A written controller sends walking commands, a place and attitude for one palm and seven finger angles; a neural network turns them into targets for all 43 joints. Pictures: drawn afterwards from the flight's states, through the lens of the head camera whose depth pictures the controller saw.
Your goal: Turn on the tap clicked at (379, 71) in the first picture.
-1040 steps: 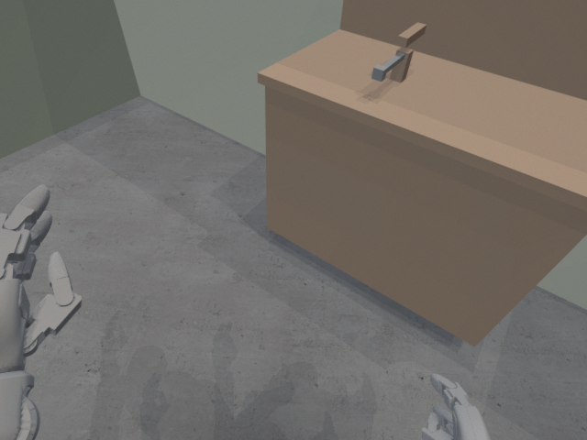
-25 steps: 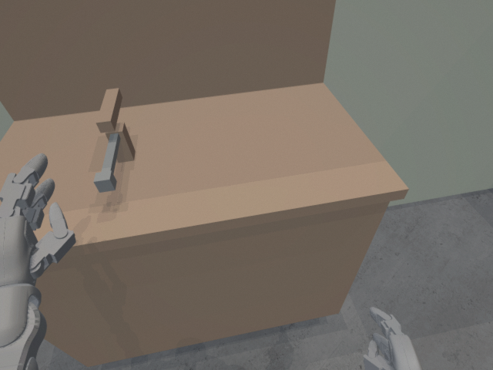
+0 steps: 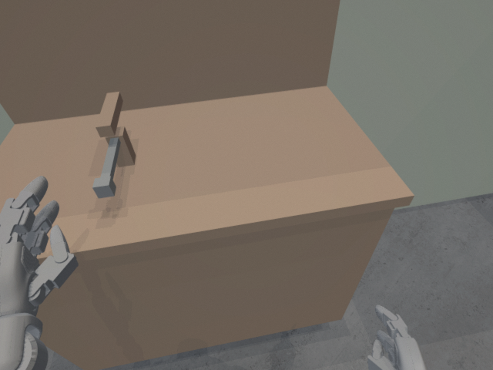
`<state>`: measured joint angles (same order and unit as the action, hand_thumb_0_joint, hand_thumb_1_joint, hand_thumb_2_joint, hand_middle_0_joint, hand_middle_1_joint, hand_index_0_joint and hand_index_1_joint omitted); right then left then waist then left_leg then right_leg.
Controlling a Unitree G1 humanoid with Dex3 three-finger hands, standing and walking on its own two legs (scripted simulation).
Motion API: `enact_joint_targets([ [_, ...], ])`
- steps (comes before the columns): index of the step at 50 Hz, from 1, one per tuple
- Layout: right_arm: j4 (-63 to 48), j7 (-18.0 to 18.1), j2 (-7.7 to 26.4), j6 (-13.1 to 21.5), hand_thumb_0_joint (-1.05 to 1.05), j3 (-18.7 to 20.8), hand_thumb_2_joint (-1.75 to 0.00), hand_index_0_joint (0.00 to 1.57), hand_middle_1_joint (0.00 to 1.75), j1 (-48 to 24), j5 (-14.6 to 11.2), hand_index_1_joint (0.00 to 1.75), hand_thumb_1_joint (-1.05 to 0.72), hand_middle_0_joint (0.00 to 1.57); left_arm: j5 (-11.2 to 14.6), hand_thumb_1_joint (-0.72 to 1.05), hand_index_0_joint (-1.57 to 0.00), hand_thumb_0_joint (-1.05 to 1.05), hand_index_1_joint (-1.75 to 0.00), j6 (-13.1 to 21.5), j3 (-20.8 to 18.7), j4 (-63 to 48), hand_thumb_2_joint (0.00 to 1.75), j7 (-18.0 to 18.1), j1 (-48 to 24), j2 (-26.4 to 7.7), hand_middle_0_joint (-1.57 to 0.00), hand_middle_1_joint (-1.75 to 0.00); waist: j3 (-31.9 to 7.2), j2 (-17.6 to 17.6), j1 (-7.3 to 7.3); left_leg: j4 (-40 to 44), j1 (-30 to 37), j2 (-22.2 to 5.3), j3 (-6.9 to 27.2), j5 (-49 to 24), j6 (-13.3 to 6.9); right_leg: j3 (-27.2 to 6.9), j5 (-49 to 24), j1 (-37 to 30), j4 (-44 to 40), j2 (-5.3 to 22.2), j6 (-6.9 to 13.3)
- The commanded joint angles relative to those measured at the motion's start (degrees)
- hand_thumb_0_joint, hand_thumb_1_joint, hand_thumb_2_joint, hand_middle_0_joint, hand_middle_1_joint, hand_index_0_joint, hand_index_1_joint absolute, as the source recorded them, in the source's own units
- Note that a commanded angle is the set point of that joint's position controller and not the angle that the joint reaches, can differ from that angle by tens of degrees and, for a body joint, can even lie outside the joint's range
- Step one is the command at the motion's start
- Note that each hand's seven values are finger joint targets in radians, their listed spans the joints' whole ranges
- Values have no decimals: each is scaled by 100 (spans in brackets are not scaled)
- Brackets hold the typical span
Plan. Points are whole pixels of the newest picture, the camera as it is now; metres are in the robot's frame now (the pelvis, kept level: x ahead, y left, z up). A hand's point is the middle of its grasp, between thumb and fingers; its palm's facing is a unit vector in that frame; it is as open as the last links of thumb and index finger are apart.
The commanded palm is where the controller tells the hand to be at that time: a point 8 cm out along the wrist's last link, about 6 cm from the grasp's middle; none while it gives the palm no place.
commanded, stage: turn the palm inward beside the body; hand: left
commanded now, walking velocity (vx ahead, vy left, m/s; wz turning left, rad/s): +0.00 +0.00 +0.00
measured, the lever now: (104, 187) +0.37 +0.32 +0.11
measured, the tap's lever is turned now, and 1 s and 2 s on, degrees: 0 0 0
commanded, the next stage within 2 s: reach beside the lever's end, fingers flat in 1.10 s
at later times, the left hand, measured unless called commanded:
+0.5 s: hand (63, 280) +0.17 +0.25 +0.15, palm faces +0.48 -0.87 -0.13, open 7.4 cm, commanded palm +0.12 +0.29 +0.17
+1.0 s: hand (73, 278) +0.17 +0.24 +0.16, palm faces +0.49 -0.87 -0.11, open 7.4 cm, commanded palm +0.12 +0.28 +0.17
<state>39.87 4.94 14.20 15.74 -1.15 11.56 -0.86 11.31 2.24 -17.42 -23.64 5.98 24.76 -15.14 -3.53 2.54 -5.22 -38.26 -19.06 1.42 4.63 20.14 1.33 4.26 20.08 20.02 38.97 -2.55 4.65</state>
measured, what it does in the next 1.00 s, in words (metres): stands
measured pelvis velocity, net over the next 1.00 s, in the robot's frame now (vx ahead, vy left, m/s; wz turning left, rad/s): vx -0.01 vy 0.01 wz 0.01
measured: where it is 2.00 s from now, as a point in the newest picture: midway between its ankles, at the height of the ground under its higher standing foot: outside the picture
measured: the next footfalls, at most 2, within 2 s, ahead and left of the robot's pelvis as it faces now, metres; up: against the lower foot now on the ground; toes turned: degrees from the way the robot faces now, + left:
none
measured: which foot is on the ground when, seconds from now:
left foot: down 0.00-1.00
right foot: down 0.00-1.00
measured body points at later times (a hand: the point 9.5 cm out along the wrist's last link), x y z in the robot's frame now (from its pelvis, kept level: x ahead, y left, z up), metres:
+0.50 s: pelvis -0.01 +0.02 +0.00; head -0.04 -0.01 +0.45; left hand +0.14 +0.29 +0.16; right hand +0.20 -0.19 -0.07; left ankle +0.00 +0.14 -0.72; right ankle +0.01 -0.06 -0.72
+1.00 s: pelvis -0.01 +0.01 +0.00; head -0.04 -0.02 +0.45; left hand +0.14 +0.28 +0.16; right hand +0.20 -0.20 -0.07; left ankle +0.00 +0.14 -0.72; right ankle +0.01 -0.06 -0.72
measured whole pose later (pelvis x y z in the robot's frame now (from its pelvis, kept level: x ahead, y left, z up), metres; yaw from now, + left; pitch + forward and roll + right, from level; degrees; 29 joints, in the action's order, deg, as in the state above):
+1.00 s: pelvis -0.01 +0.01 +0.00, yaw +1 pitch -1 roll +0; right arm 38.5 5.5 13.6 16.4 -3.2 11.3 -1.3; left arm 13.8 -8.7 -13.2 -30.9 9.7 28.1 -11.7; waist -4.1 3.4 -5.7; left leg -38.2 -18.0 1.7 5.2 19.5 1.0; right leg 4.9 19.3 18.3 38.0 -2.3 4.3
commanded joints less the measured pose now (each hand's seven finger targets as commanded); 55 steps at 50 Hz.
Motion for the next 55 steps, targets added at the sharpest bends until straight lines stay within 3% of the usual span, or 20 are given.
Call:
enact_joint_targets([
  [1, -983, 64, 522, 414, 0, 159, -90, 20, 30, -723, -18, 30, -90, 20, -19, 90, -20, 0, -30, 310, -452, -1307, 90, 122, -467, -884, -20, -30, -384, -125, -5, 508, -87, 64, -225, -924, -340, -317, -954, -396, -832, 365, -435],
  [6, -1033, 83, 509, 438, 0, 102, -90, 20, 30, -813, -13, 30, -90, 20, -50, 90, -20, 0, -30, 112, -311, -1491, 90, 246, -477, -783, -20, -30, -288, 39, -4, 592, -81, 55, -172, -641, -327, -260, -463, -270, -882, 327, -393],
  [9, -1052, 99, 512, 430, 0, 89, -90, 20, 30, -846, 7, 30, -90, 20, -9, 90, -20, 0, -30, 20, -243, -1518, 90, 273, -446, -729, -20, -30, -181, -208, 7, 624, -124, 42, -137, -466, -335, -247, -276, -218, -945, 314, -413],
  [11, -1062, 93, 491, 436, 0, 68, -90, 20, 30, -864, -9, 30, -90, 20, -23, 90, -20, 0, -30, -37, -253, -1610, 90, 319, -445, -726, -20, -30, -273, 2, -15, 656, -106, 48, -123, -385, -315, -242, -163, -246, -931, 313, -387],
  [13, -1065, 106, 494, 428, 0, 54, -90, 20, 30, -887, 4, 30, -90, 20, -9, 90, -20, 0, -30, -97, -198, -1635, 90, 334, -418, -678, -20, -30, -143, -29, -8, 658, -151, 47, -111, -295, -321, -243, -70, -211, -973, 316, -385],
  [14, -1068, 109, 501, 434, 0, 60, -90, 20, 30, -872, 9, 30, -90, 20, -5, 90, -20, 0, -30, -121, -188, -1648, 90, 334, -376, -678, -20, -30, -180, -113, -3, 647, -148, 45, -107, -335, -320, -249, -109, -246, -969, 316, -388],
  [15, -1092, 99, 494, 442, 0, 44, -90, 20, 30, -928, -21, 30, -90, 20, -44, 90, -20, 0, -30, -143, -191, -1743, 90, 350, -385, -683, -20, -30, -208, 146, -19, 650, -82, 40, -126, -368, -316, -220, -140, -204, -944, 307, -369],
  [19, -1097, 97, 501, 446, 0, 52, -90, 20, 30, -833, 10, 30, -90, 20, 3, 90, -20, 0, -30, -179, -73, -1850, 90, 362, -264, -575, -20, -30, -268, -61, -7, 656, -88, 33, -70, -500, -284, -161, -319, -270, -861, 291, -364],
  [21, -1123, 89, 476, 468, 0, 32, -90, 20, 30, -856, -3, 30, -90, 20, -16, 90, -20, 0, -30, -203, -39, -1940, 90, 384, -227, -530, -20, -30, -275, 125, -23, 691, -55, 37, -49, -527, -255, -127, -344, -259, -805, 286, -339],
  [24, -1120, 108, 502, 444, 0, 43, -90, 20, 30, -845, -1, 30, -90, 20, 51, 90, -20, 0, -30, -299, -22, -1845, 90, 377, -109, -487, -20, -30, -145, -219, -17, 666, -142, 32, -44, -451, -285, -138, -287, -248, -875, 284, -366],
  [26, -1148, 106, 481, 448, 0, 33, -90, 20, 30, -877, -16, 30, -90, 20, 45, 90, -20, 0, -30, -341, -43, -2018, 90, 400, -173, -506, -20, -30, -270, 32, -31, 653, -62, 51, -65, -582, -273, -143, -418, -294, -841, 300, -351],
  [29, -1120, 125, 489, 424, 0, 30, -90, 20, 30, -865, -11, 30, -90, 20, 95, 90, -20, 0, -30, -436, -50, -1956, 90, 406, -246, -490, -20, -30, -181, -124, -15, 645, -101, 48, -60, -524, -281, -161, -365, -286, -901, 299, -365],
  [31, -1132, 126, 463, 445, 0, 16, -90, 20, 30, -909, -28, 30, -90, 20, 111, 90, -20, 0, -30, -483, -46, -2007, 90, 408, -245, -456, -20, -30, -238, 124, -41, 641, -37, 66, -74, -612, -272, -176, -456, -320, -895, 308, -348],
  [33, -1111, 139, 478, 438, 0, 25, -90, 20, 30, -875, -23, 30, -90, 20, 167, 90, -20, 0, -30, -542, -64, -1952, 90, 388, -229, -456, -20, -30, -272, -115, -38, 624, -58, 62, -66, -661, -282, -170, -531, -364, -909, 306, -367],
  [41, -1128, 131, 461, 419, 0, 12, -90, 20, 30, -882, -42, 30, -90, 20, 156, 90, -20, 0, -30, -700, -59, -1988, 90, 379, -222, -456, -20, -30, -216, -190, -35, 620, -64, 74, -94, -679, -298, -224, -576, -410, -978, 326, -386],
  [45, -1135, 125, 462, 436, 0, 14, -90, 20, 30, -896, -52, 30, -90, 20, 152, 90, -20, 0, -30, -660, -124, -2034, 90, 400, -231, -525, -20, -30, -230, -49, -52, 576, -52, 84, -126, -649, -303, -264, -551, -394, -1011, 333, -392],
  [47, -1131, 128, 464, 427, 0, 26, -90, 20, 30, -866, -36, 30, -90, 20, 201, 90, -20, 0, -30, -666, -110, -1895, 90, 392, -142, -438, -20, -30, -231, -373, -44, 560, -105, 77, -124, -687, -316, -277, -644, -429, -1006, 342, -423],
  [49, -1130, 132, 465, 414, 0, 33, -90, 20, 30, -881, -39, 30, -90, 20, 215, 90, -20, 0, -30, -676, -105, -1933, 90, 355, -224, -468, -20, -30, -244, -138, -37, 502, -103, 93, -167, -661, -332, -377, -656, -430, -1065, 381, -441],
  [53, -1138, 131, 469, 436, 0, 39, -90, 20, 30, -860, -39, 30, -90, 20, 200, 90, -20, 0, -30, -666, -87, -1958, 90, 369, -193, -461, -20, -30, -262, -204, -38, 492, -105, 84, -161, -699, -328, -395, -712, -465, -1063, 393, -442],
  [55, -1152, 116, 468, 456, 0, 40, -90, 20, 30, -861, -59, 30, -90, 20, 165, 90, -20, 0, -30, -619, -122, -2076, 90, 387, -197, -514, -20, -30, -347, -36, -51, 473, -52, 91, -169, -774, -323, -370, -811, -458, -1018, 385, -425],
])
